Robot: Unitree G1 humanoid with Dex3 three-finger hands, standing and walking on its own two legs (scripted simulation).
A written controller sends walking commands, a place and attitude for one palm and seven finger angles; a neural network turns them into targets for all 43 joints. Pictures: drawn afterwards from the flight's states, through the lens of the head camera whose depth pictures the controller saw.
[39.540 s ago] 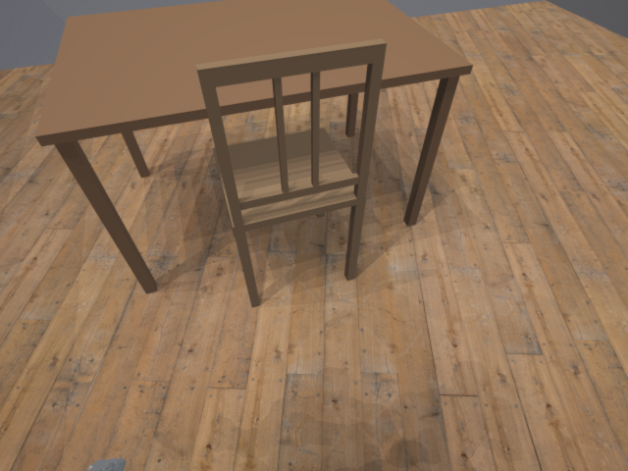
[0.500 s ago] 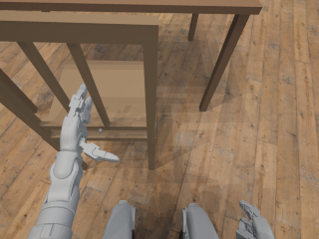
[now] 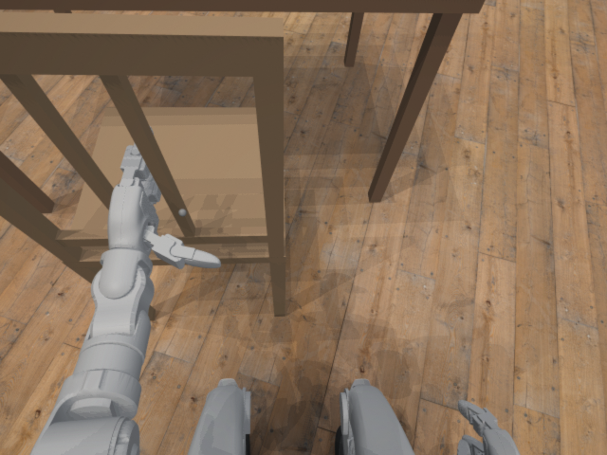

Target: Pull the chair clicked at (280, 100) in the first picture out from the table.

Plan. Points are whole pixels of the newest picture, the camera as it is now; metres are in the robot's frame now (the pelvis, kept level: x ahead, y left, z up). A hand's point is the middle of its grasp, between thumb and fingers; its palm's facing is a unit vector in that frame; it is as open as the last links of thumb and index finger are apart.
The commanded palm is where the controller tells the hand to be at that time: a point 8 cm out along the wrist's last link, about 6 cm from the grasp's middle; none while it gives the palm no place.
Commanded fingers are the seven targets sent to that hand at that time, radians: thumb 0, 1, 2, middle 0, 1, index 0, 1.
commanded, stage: push the fingers through the gap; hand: left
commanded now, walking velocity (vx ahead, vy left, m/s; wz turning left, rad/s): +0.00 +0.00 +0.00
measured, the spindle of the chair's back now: (92, 174) +0.47 +0.27 +0.05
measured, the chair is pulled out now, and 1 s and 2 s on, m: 0.20 0.20 0.23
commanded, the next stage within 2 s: hook a spindle and tug to test in 0.52 s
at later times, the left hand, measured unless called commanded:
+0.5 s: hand (183, 206) +0.43 +0.15 +0.03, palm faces +0.01 -1.00 -0.04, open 16.9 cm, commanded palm +0.40 +0.20 +0.03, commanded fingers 0.00 -0.50 0.30 -0.06 -0.08 -0.06 -0.08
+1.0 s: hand (183, 204) +0.43 +0.15 +0.03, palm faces +0.03 -1.00 -0.03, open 15.3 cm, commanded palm +0.40 +0.20 +0.03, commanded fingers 0.00 -0.22 0.42 -0.41 -1.18 -0.41 -1.18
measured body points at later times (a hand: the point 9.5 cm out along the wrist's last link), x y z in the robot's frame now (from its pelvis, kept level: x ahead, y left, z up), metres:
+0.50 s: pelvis +0.00 +0.01 +0.00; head +0.12 +0.02 +0.43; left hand +0.42 +0.21 +0.04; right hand +0.09 -0.26 -0.12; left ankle +0.04 +0.14 -0.61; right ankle +0.03 -0.14 -0.61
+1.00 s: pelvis +0.00 +0.01 +0.00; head +0.12 +0.02 +0.43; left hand +0.42 +0.21 +0.04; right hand +0.10 -0.25 -0.12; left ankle +0.04 +0.14 -0.61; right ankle +0.03 -0.14 -0.61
